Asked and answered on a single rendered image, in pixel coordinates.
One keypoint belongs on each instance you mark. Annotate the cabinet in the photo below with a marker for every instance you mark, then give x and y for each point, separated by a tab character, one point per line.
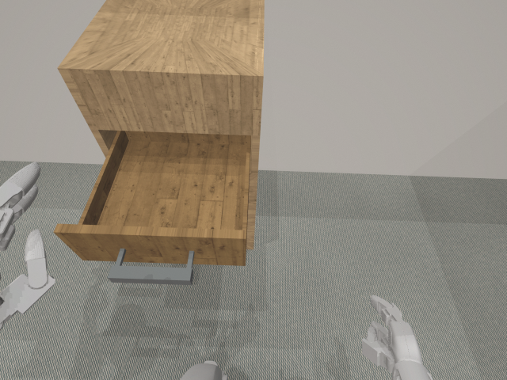
181	66

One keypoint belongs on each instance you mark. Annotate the robot left thigh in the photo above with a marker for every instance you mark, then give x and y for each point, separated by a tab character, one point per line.
204	371

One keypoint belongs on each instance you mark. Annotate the robot left hand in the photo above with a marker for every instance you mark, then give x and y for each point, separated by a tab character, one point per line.
16	196

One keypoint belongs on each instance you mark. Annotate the right robot forearm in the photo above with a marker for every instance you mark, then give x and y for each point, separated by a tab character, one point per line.
410	370

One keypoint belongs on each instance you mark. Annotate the robot right hand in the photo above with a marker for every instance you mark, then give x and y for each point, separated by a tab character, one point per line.
394	345

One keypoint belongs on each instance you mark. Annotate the drawer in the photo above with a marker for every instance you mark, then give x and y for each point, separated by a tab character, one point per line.
160	195

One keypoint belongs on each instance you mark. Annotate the handle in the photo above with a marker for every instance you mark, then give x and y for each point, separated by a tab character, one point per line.
153	275

